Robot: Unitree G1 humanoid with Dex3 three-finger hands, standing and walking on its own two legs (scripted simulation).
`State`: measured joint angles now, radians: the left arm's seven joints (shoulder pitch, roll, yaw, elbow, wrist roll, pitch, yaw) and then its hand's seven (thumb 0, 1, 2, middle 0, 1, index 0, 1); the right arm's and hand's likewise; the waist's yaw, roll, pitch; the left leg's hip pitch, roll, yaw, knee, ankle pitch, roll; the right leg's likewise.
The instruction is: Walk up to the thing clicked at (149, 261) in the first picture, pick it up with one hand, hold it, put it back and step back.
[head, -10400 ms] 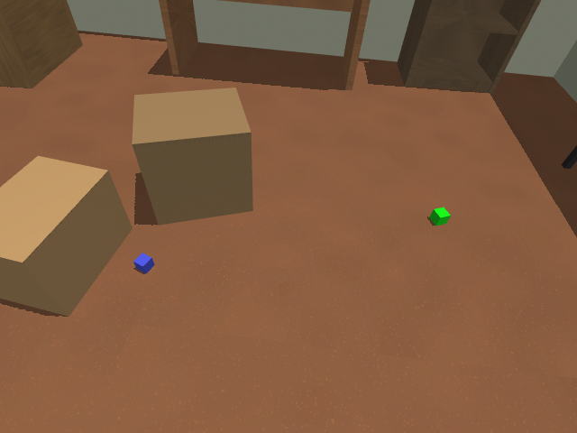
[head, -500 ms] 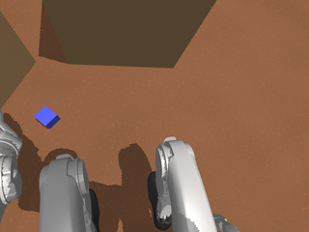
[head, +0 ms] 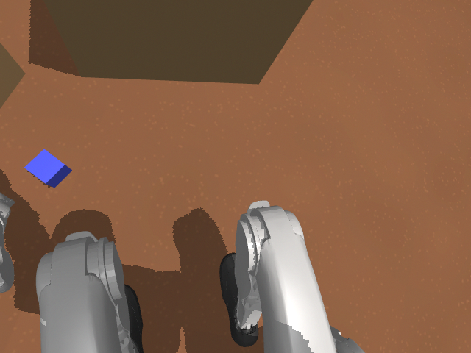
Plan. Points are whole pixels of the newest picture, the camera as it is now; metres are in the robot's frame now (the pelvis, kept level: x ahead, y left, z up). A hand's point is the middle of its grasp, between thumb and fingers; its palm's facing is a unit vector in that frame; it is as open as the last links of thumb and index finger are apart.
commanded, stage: rise first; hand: left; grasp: from above
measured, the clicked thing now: (49, 169) +0.47 +0.26 -0.30
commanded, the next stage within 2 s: approach in 0.36 s
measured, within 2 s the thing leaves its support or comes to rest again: neither
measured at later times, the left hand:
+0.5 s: hand out of the picture +0.43 +0.32 -0.19, palm faces -0.29 -0.30 -0.91, open 12.5 cm
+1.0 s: hand (47, 132) +0.51 +0.23 -0.18, palm faces -0.26 -0.26 -0.93, open 14.2 cm
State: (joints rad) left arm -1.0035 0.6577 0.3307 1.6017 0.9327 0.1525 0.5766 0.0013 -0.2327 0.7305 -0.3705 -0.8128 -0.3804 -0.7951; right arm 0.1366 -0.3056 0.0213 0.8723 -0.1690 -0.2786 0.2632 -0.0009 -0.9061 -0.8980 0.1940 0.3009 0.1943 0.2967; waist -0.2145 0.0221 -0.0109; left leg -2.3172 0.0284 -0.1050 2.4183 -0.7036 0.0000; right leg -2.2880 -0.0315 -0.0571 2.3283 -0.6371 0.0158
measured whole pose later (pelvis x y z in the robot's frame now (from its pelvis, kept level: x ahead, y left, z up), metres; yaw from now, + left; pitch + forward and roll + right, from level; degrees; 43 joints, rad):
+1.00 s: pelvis +0.01 +0.00 +0.00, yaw -3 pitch +35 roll -8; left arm -1.20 0.68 0.32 1.72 0.95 0.24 0.71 0.00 -0.57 0.98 -0.13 -1.03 -0.12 -1.03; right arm 0.19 -0.35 0.09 0.85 -0.20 -0.28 0.38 0.00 -0.92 -0.90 0.19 0.30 0.19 0.30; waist -0.36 0.05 0.05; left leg -2.33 0.05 -0.15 2.44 -0.74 -0.01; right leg -2.30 -0.01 -0.10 2.32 -0.64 0.02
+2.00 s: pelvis -0.01 +0.01 -0.02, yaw -6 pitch +29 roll -12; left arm -1.19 0.95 0.31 1.89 0.93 0.13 0.72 0.00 -0.56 0.98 -0.11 -1.01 -0.10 -1.01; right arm 0.16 -0.37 0.24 0.80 -0.24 -0.38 0.40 0.00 -0.92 -0.91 0.19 0.30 0.19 0.30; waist -0.42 -0.10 0.21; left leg -2.34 0.03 -0.22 2.52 -0.70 0.00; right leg -2.27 0.00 -0.15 2.34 -0.59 0.03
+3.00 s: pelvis -0.01 +0.01 -0.01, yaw -8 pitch +26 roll -15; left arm -1.22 1.03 0.25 1.86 0.86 0.17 0.74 0.00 -0.45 0.92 -0.19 -0.96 -0.18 -0.96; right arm 0.11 -0.40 0.34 0.70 -0.24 -0.43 0.41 0.00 -0.93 -0.91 0.19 0.30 0.19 0.30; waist -0.44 -0.15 0.30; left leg -2.30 0.03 -0.27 2.52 -0.72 0.01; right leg -2.19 0.01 -0.19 2.30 -0.59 0.05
